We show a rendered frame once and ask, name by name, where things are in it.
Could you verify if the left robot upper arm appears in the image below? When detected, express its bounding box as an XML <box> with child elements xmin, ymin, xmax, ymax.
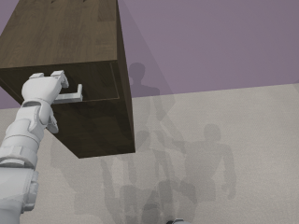
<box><xmin>0</xmin><ymin>167</ymin><xmax>39</xmax><ymax>224</ymax></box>

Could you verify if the drawer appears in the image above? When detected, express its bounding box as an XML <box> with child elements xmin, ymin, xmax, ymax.
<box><xmin>0</xmin><ymin>63</ymin><xmax>119</xmax><ymax>101</ymax></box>

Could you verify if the cabinet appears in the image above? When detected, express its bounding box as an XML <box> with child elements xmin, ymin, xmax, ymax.
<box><xmin>0</xmin><ymin>0</ymin><xmax>135</xmax><ymax>159</ymax></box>

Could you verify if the robot left forearm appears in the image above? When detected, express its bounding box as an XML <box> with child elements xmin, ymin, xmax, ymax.
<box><xmin>0</xmin><ymin>98</ymin><xmax>51</xmax><ymax>171</ymax></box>

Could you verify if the left robot hand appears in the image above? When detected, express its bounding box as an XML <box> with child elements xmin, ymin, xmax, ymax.
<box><xmin>21</xmin><ymin>70</ymin><xmax>69</xmax><ymax>133</ymax></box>

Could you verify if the handle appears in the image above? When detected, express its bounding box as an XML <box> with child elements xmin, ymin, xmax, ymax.
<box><xmin>53</xmin><ymin>84</ymin><xmax>83</xmax><ymax>104</ymax></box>

